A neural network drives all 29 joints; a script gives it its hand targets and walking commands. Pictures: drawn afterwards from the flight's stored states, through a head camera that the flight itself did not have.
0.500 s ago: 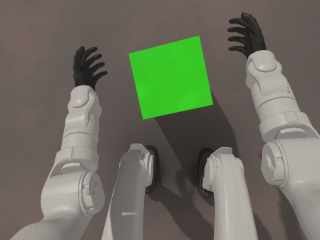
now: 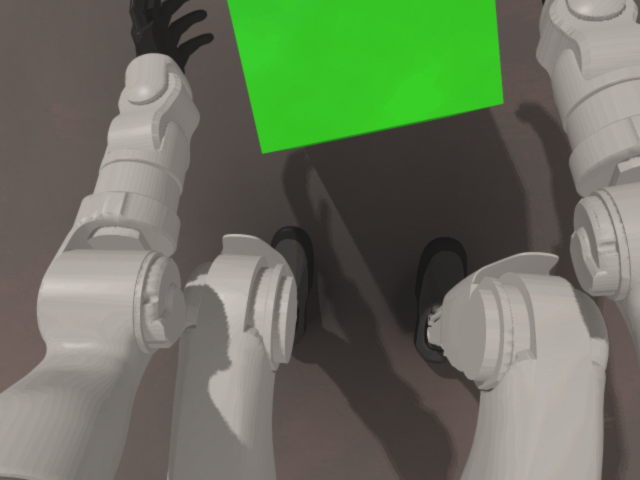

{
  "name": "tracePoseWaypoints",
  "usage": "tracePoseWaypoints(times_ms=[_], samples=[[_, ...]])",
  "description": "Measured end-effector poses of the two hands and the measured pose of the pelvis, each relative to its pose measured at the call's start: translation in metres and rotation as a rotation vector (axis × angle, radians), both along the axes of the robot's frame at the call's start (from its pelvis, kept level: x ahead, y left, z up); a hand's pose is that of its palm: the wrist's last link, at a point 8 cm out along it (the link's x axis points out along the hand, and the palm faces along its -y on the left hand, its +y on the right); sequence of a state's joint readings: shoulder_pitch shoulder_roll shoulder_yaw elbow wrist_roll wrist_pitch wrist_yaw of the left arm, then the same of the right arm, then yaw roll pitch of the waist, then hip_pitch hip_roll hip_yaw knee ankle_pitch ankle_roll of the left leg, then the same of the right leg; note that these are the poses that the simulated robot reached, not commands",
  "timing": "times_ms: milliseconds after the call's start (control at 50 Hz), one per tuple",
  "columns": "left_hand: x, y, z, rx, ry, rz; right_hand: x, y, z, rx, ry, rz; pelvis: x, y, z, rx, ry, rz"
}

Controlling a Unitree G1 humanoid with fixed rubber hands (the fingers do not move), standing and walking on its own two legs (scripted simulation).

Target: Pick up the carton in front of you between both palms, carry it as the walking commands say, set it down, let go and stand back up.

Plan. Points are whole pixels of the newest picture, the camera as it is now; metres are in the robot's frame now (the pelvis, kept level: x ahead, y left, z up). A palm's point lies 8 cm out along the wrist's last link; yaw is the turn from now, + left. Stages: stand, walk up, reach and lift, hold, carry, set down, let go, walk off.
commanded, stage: reach and lift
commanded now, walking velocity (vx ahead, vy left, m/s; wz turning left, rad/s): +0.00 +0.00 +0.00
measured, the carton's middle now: (359, 40) +0.52 +0.01 -0.26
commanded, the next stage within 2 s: none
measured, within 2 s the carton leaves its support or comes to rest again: leaves its support in 0.82 s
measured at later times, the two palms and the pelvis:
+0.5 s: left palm (182, 47) +0.50 +0.18 -0.17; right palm out of the picture +0.55 -0.13 -0.18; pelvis +0.01 +0.00 +0.00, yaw +1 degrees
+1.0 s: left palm (178, 20) +0.51 +0.16 -0.12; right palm out of the picture +0.54 -0.14 -0.13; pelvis +0.01 +0.00 -0.01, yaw -2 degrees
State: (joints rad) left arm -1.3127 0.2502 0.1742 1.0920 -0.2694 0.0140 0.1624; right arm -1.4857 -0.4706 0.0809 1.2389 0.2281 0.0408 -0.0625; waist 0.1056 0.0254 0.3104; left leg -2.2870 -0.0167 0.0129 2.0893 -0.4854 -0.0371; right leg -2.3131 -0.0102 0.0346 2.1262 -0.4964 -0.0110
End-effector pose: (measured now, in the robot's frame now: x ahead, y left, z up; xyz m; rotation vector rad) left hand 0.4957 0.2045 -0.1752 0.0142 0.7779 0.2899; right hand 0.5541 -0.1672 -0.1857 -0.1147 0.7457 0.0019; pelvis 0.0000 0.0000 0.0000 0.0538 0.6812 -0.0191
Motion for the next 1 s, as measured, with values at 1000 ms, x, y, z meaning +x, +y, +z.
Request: tracePoseWaypoints(times_ms=[1000], samples=[[0.014,-0.047,0.060,-0.070,-0.110,0.000,-0.016,0.026,0.059,0.043,-0.075,-0.012,0.008,0.002,-0.008,-0.014,-0.029,-0.031]])
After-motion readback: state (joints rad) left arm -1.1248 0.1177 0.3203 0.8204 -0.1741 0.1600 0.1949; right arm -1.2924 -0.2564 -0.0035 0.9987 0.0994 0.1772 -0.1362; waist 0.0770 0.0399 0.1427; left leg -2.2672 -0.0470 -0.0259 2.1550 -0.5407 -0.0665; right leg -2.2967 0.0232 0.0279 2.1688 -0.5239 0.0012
